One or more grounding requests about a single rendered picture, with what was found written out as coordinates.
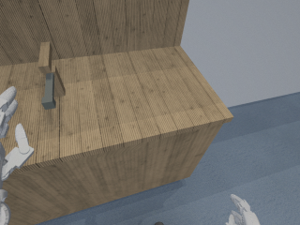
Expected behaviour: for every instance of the tap lever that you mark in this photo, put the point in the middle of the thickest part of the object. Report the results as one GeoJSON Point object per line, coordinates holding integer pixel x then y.
{"type": "Point", "coordinates": [48, 101]}

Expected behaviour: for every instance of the left robot forearm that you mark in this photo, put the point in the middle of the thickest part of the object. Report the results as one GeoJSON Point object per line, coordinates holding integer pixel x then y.
{"type": "Point", "coordinates": [5, 213]}

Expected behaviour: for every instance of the right robot hand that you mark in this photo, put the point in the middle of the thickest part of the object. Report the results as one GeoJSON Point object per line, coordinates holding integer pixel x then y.
{"type": "Point", "coordinates": [247, 218]}

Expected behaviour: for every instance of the counter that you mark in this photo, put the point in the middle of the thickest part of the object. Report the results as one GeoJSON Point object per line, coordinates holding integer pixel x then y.
{"type": "Point", "coordinates": [132, 111]}

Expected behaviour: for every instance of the left robot hand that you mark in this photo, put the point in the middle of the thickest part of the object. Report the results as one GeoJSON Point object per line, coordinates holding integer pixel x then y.
{"type": "Point", "coordinates": [19, 155]}

